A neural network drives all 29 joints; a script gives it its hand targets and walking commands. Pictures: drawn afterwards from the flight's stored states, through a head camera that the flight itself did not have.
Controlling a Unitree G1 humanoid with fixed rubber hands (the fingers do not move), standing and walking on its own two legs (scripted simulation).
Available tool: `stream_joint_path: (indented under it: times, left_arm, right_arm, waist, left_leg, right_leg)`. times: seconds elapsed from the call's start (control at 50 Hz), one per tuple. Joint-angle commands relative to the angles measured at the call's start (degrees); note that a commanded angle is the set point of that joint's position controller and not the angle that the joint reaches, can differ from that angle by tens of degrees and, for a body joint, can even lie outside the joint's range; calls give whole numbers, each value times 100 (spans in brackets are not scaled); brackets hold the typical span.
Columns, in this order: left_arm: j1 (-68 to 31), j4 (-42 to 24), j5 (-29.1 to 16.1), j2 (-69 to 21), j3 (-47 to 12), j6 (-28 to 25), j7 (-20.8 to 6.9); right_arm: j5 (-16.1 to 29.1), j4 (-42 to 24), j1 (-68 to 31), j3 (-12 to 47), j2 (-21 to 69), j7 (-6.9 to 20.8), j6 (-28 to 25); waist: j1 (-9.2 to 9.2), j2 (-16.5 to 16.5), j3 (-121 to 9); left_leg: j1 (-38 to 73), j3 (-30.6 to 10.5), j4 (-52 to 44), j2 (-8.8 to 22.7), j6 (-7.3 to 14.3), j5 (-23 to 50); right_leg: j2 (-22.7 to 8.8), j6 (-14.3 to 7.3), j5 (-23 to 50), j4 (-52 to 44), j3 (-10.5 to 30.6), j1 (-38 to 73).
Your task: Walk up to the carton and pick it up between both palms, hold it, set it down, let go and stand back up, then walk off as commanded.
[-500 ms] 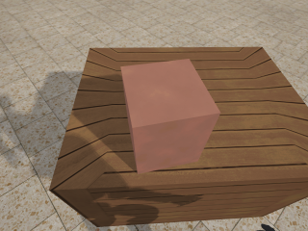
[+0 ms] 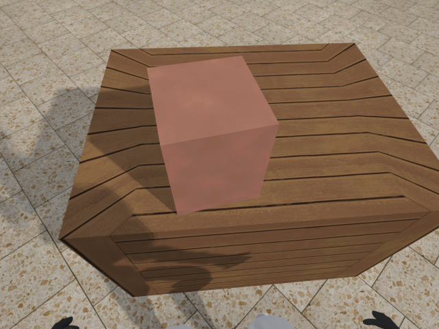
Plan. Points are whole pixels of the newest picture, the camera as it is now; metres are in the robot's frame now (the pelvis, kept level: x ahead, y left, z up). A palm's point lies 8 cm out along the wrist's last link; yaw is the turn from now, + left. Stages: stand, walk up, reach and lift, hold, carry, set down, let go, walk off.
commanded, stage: walk off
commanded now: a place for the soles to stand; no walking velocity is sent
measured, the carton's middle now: (208, 138) +0.50 +0.07 +0.02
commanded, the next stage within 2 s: none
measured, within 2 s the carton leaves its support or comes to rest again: neither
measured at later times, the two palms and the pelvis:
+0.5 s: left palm out of the picture -0.03 +0.22 -0.04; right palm out of the picture +0.06 -0.39 -0.13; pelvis -0.07 -0.11 +0.01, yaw +5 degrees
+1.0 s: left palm out of the picture -0.19 +0.18 -0.05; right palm out of the picture -0.05 -0.44 -0.13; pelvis -0.18 -0.16 +0.00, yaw +9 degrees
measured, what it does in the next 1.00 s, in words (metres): walks backwards: right foot, then left foot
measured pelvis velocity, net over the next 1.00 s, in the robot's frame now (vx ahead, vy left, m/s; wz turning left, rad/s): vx -0.18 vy -0.16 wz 0.16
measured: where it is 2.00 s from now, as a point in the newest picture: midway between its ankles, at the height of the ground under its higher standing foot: outside the picture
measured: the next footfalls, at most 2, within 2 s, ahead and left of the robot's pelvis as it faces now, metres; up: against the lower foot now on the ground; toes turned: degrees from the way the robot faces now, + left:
right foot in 0.10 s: +0.07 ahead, -0.10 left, +0.00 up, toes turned +4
left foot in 0.86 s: -0.13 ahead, -0.02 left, +0.00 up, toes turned +6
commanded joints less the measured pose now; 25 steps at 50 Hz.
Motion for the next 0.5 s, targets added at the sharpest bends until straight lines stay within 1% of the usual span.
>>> stream_joint_path:
  times: [0.0, 0.02, 0.04, 0.06, 0.08, 0.1, 0.12, 0.14, 0.16, 0.18, 0.2, 0.22, 0.24, 0.26, 0.28, 0.3, 0.32, 0.34, 0.36, 0.38, 0.4, 0.42, 0.44, 0.46, 0.48]
  left_arm:
    - [953, -44, -51, 877, 664, -107, -33]
    - [1055, -7, -14, 811, 668, -128, -41]
    - [1353, 57, 15, 798, 697, -160, -38]
    - [1518, 74, 75, 916, 726, -182, -16]
    - [1419, -17, 130, 1187, 772, -237, 25]
    - [1053, -217, 151, 1488, 813, -263, 81]
    - [679, -289, 143, 1757, 921, -246, 98]
    - [245, -381, 125, 1690, 953, -246, 139]
    - [23, -451, 95, 1539, 955, -287, 180]
    - [7, -464, 65, 1302, 932, -322, 185]
    - [58, -511, 43, 1116, 901, -343, 176]
    - [20, -549, 35, 1026, 885, -352, 181]
    - [178, -593, 16, 904, 830, -377, 178]
    - [287, -555, 12, 792, 813, -385, 171]
    - [400, -598, -7, 711, 811, -421, 189]
    - [593, -533, -36, 664, 780, -414, 225]
    - [790, -536, -57, 601, 754, -412, 228]
    - [804, -518, -64, 650, 820, -402, 220]
    - [706, -543, -45, 746, 840, -410, 218]
    - [669, -525, -53, 718, 814, -404, 238]
    - [634, -539, -52, 751, 835, -412, 235]
    - [499, -572, -75, 772, 866, -397, 223]
    - [491, -616, -96, 801, 855, -366, 239]
    - [370, -619, -70, 796, 868, -371, 207]
    - [368, -558, -45, 832, 888, -370, 202]
  right_arm:
    - [-384, -656, -486, -803, -1722, 14, 18]
    - [-374, -657, -552, -781, -1688, 14, 27]
    - [-340, -712, -778, -759, -1671, 18, 40]
    - [-320, -705, -861, -710, -1548, 1, 66]
    - [-299, -631, -578, -641, -1256, -21, 90]
    - [-251, -505, -231, -645, -1227, -66, 152]
    - [-242, -260, -20, -688, -1425, -100, 201]
    - [-269, -134, 90, -721, -1514, -102, 228]
    - [-256, -110, 253, -726, -1545, -71, 240]
    - [-231, 27, 434, -752, -1576, -45, 236]
    - [-262, 80, 522, -788, -1603, -37, 213]
    - [-254, 129, 676, -774, -1577, -18, 219]
    - [-258, 131, 767, -766, -1553, -8, 207]
    - [-268, 123, 713, -765, -1488, -7, 190]
    - [-247, 67, 694, -701, -1324, 27, 165]
    - [-250, 114, 649, -673, -1327, 30, 148]
    - [-292, 42, 559, -681, -1284, 27, 135]
    - [-295, 80, 706, -675, -1285, 27, 154]
    - [-273, 146, 791, -682, -1321, 37, 171]
    - [-328, 215, 777, -695, -1355, 50, 185]
    - [-314, 194, 736, -706, -1390, 65, 188]
    - [-336, 277, 875, -711, -1389, 76, 185]
    - [-342, 258, 916, -699, -1411, 74, 196]
    - [-337, 350, 1085, -736, -1479, 100, 216]
    - [-353, 389, 1071, -726, -1473, 111, 238]
  waist:
    - [-297, 1591, -1098]
    - [-176, 1532, -951]
    - [13, 1365, -1094]
    - [186, 945, -1180]
    - [163, -451, -1015]
    - [-30, -809, -980]
    - [-116, -544, -931]
    - [-271, -249, -433]
    - [-426, -169, -256]
    - [-511, -49, -336]
    - [-476, -10, -516]
    - [-475, 14, -637]
    - [-446, 146, -937]
    - [-382, 22, -1052]
    - [-345, 140, -1243]
    - [-257, 19, -1458]
    - [-219, 35, -1506]
    - [-216, -106, -1591]
    - [-245, -161, -1675]
    - [-261, -75, -1534]
    - [-259, -121, -1532]
    - [-356, -75, -1396]
    - [-347, -136, -1317]
    - [-410, -128, -1386]
    - [-413, -78, -1311]
  left_leg:
    - [-260, -1402, -599, 1148, 851, 951]
    - [-723, -1246, -519, 1039, 765, 744]
    - [-1095, -1213, -267, 937, 653, 421]
    - [-1408, -1125, 378, 462, 416, -140]
    - [-1711, -774, 1708, -568, 170, -1755]
    - [-1416, -1030, 2826, -1014, -46, -2148]
    - [-1278, -1425, 3323, -1131, -35, -2091]
    - [-1245, -1611, 3659, -1075, 4, -1818]
    - [-1512, -1652, 3719, -1055, -55, -1297]
    - [-1723, -1602, 3529, -1065, -162, -1021]
    - [-1696, -1475, 3484, -1016, -252, -821]
    - [-1675, -1350, 3554, -1065, -311, -813]
    - [-1543, -1258, 3389, -1042, -345, -697]
    - [-1516, -1171, 3333, -1064, -372, -727]
    - [-1649, -1245, 3189, -1067, -394, -709]
    - [-1664, -1167, 2994, -1083, -408, -731]
    - [-1550, -1061, 2981, -1083, -418, -773]
    - [-1363, -968, 2784, -1079, -425, -802]
    - [-1170, -1070, 2782, -1058, -408, -840]
    - [-1168, -1058, 2657, -1015, -389, -807]
    - [-1150, -1048, 2603, -999, -386, -835]
    - [-874, -966, 2581, -1022, -394, -909]
    - [-729, -896, 2337, -995, -352, -909]
    - [-658, -919, 2296, -992, -368, -924]
    - [-699, -909, 2327, -982, -328, -920]
  right_leg:
    - [-441, -133, 360, -758, -10, 833]
    - [-408, -130, 542, -1020, -122, 1136]
    - [-537, -155, 974, -1624, 7, 1759]
    - [-789, -180, 1124, -2399, 378, 2171]
    - [-1493, -263, 623, -3425, 1680, 1790]
    - [-2217, -314, 642, -3959, 2700, 1011]
    - [-2401, -388, -82, -4231, 3000, 352]
    - [-2345, -176, -742, -4424, 2968, -160]
    - [-2113, 7, -950, -4387, 2581, 181]
    - [-1807, 373, -752, -4337, 2168, 791]
    - [-1638, 455, -406, -4283, 1883, 1118]
    - [-1575, 446, -78, -4220, 1665, 1373]
    - [-1550, 404, 484, -4078, 1413, 1791]
    - [-1495, 287, 845, -3988, 1281, 2038]
    - [-1520, 312, 1330, -3806, 1203, 2541]
    - [-1476, 333, 2084, -3675, 1141, 2984]
    - [-1537, 377, 2401, -3681, 1107, 2899]
    - [-1530, 477, 2096, -3818, 1086, 2937]
    - [-1546, 310, 1548, -3905, 1087, 2715]
    - [-1631, 336, 1226, -4039, 1240, 2600]
    - [-1651, 276, 883, -4106, 1215, 2544]
    - [-1665, 384, 613, -4329, 1177, 2121]
    - [-1612, 460, 376, -4483, 1054, 1967]
    - [-1605, 264, -17, -4514, 1067, 1851]
    - [-1686, 172, -328, -4528, 1181, 1823]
